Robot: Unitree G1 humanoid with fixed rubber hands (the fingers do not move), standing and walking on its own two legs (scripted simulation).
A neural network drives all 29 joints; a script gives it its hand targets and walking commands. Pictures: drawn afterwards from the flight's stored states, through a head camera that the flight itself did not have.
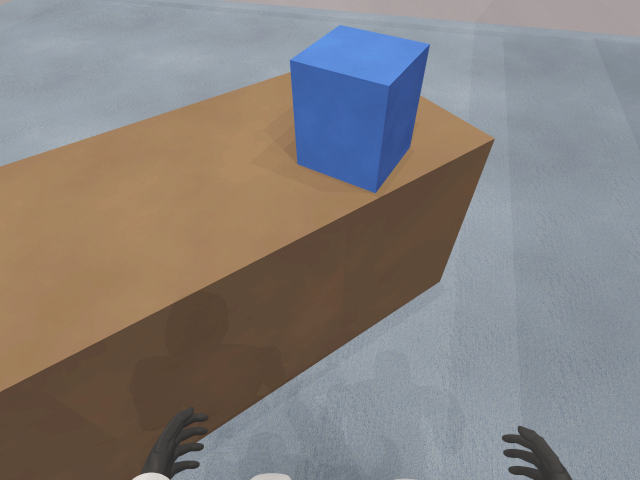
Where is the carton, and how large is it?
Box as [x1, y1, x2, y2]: [290, 25, 429, 192]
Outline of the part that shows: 339,25 290,60 297,163 375,192 409,147 429,44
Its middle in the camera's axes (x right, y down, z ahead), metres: +0.09 -0.30 +0.86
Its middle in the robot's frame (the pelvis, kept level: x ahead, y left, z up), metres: +0.84 -0.03 +0.01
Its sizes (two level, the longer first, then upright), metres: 0.210 0.200 0.250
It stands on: a pedestal, 0.64 m high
